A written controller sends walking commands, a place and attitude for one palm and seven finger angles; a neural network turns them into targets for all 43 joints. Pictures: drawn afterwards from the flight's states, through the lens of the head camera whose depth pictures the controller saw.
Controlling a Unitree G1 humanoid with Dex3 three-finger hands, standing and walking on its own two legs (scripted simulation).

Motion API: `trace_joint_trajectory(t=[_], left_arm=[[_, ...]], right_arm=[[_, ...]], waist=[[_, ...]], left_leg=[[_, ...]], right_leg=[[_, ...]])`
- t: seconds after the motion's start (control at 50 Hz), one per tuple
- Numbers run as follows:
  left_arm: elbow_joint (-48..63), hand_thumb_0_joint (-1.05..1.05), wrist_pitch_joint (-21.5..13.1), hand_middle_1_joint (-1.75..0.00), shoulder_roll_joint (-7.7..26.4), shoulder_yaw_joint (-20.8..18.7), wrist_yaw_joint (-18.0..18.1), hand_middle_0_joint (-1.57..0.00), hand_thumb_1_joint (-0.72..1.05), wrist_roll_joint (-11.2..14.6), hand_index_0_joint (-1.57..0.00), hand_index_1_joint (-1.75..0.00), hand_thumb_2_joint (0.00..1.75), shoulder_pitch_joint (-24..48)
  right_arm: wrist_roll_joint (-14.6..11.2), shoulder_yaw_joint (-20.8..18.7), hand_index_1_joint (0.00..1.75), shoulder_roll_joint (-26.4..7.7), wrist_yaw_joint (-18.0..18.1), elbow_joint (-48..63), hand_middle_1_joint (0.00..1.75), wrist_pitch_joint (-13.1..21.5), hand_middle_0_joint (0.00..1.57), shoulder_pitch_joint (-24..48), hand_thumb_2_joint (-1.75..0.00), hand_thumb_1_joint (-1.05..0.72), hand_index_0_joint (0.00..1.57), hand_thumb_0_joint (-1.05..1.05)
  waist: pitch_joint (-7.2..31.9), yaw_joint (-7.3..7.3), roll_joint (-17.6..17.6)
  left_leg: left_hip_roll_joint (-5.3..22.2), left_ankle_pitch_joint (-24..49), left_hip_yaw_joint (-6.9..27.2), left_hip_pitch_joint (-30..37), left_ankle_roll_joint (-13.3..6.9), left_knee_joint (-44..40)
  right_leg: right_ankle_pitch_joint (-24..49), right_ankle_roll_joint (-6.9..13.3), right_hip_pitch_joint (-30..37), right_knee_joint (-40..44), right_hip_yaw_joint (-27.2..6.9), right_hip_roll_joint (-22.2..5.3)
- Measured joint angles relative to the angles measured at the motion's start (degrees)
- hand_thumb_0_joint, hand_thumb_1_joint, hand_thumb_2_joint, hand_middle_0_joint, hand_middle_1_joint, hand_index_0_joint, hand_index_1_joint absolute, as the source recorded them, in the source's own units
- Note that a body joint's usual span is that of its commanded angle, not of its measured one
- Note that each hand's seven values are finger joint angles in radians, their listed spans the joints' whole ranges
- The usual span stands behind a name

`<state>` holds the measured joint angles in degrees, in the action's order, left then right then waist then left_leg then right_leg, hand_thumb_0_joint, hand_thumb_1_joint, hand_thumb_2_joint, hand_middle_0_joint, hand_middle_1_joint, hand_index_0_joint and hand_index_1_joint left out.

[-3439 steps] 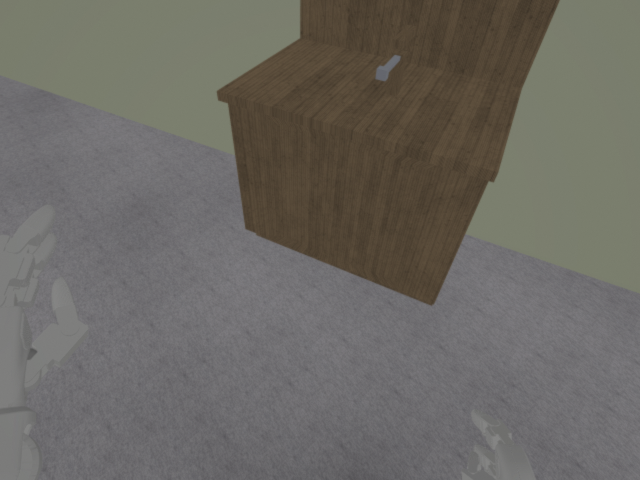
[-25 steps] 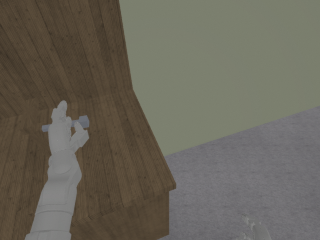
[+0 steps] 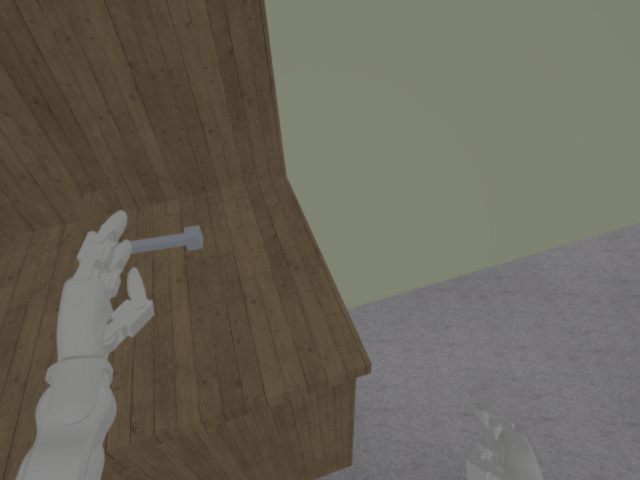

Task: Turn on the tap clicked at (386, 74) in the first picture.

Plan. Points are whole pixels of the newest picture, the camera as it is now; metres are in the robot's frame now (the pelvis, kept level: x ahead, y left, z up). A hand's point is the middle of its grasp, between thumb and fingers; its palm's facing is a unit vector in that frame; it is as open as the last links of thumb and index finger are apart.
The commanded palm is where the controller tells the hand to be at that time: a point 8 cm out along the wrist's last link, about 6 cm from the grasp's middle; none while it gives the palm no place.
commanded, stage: draw the hand back beside the body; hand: left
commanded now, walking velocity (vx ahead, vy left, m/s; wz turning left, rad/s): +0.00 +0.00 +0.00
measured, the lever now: (193, 237) +0.46 +0.26 +0.04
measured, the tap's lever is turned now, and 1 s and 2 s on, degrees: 82 82 82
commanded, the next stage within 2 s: step back with the hand held close in 0.70 s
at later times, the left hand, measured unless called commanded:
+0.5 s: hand (82, 345) +0.20 +0.26 +0.15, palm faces +0.43 -0.84 -0.34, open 7.4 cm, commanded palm +0.16 +0.29 +0.16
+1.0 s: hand (78, 335) +0.20 +0.26 +0.16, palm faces +0.41 -0.83 -0.39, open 7.4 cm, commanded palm +0.16 +0.29 +0.17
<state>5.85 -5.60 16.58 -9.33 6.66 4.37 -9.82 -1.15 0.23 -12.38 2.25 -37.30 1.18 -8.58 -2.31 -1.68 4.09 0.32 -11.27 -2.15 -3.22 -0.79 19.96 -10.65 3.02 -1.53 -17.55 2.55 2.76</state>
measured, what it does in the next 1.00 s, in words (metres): stands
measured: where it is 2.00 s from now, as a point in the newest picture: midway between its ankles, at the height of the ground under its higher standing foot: outside the picture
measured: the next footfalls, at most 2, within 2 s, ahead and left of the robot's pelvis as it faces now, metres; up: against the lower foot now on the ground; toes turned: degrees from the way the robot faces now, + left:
none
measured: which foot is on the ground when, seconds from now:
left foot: down 0.00-1.00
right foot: down 0.00-1.00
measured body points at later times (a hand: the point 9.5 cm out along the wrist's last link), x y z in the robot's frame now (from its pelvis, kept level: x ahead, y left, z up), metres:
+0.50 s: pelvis +0.01 +0.01 +0.00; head -0.01 -0.01 +0.45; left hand +0.17 +0.30 +0.17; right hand +0.20 -0.21 -0.09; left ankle +0.00 +0.11 -0.75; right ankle +0.00 -0.08 -0.75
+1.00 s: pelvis -0.01 +0.01 +0.00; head -0.01 -0.01 +0.45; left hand +0.18 +0.30 +0.18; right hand +0.19 -0.22 -0.09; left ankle +0.00 +0.11 -0.75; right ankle +0.00 -0.08 -0.75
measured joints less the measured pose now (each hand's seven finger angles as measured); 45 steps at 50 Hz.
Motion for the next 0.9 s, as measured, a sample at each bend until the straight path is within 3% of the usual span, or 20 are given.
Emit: trace_joint_trajectory(t=[0.22, 0.48, 0.62, 0.84, 0.9], left_arm=[[7.79, 0.02, 0.03, -0.27, 0.39, -1.9, 0.25, -0.2, 0.9, -0.15, -0.2, -0.27, 0.9, -7.18], [15.23, 0.02, -0.19, -0.3, 1.85, -5.07, 0.48, -0.21, 0.9, -0.23, -0.21, -0.3, 0.9, -15.28], [14.82, 0.02, -0.13, -0.3, 1.34, -4.95, 0.78, -0.21, 0.9, -0.3, -0.21, -0.3, 0.9, -14.45], [15.23, 0.02, -0.14, -0.3, 1.74, -4.77, 0.59, -0.21, 0.9, -0.16, -0.21, -0.3, 0.9, -14.6], [16.05, 0.02, -1.29, -0.3, 2.79, -6.88, 0.11, -0.21, 0.89, 0.16, -0.21, -0.3, 0.9, -14.13]], right_arm=[[0.45, -0.42, 0.3, -0.77, 0.08, -0.36, 0.3, 0.67, 0.2, -0.49, -0.9, -0.9, 0.2, 0.01], [0.69, -0.61, 0.3, -0.44, 0.05, -0.13, 0.3, 1.77, 0.2, -0.98, -0.9, -0.9, 0.2, 0.01], [0.73, -0.57, 0.3, -0.62, 0.4, -0.81, 0.3, 2.1, 0.2, -0.89, -0.9, -0.9, 0.2, 0.01], [0.69, -0.47, 0.3, -0.35, 0.34, -0.55, 0.3, 2.27, 0.2, -0.89, -0.9, -0.9, 0.2, 0.01], [0.41, -0.15, 0.3, -0.61, 0.84, 0.61, 0.3, 1.46, 0.2, -0.8, -0.9, -0.9, 0.2, 0.01]], waist=[[0.02, -1.51, -0.12], [0.76, -1.73, -0.33], [0.61, -2.13, -0.22], [0.52, -1.47, -0.17], [0.9, -1.57, 0.18]], left_leg=[[-0.65, -0.8, 0.56, -0.29, -0.51, 0.97], [-0.76, -1.89, 0.87, -1.24, -0.68, 2.58], [-0.99, -1.81, 1.29, -1.6, -0.75, 2.96], [-0.67, -1.76, 1.23, -1.71, -0.53, 3.13], [-0.12, -2.05, 0.92, -3.74, -0.5, 4.32]], right_leg=[[-0.87, -0.56, 0.09, -0.67, 0.56, -0.64], [-1.74, -0.77, -0.46, -1.68, 0.87, -0.78], [-1.95, -0.83, -0.76, -2.26, 1.31, -1.0], [-1.73, -0.58, -0.82, -2.19, 1.23, -0.69], [-1.32, -0.59, -2.54, -2.35, 0.94, -0.2]])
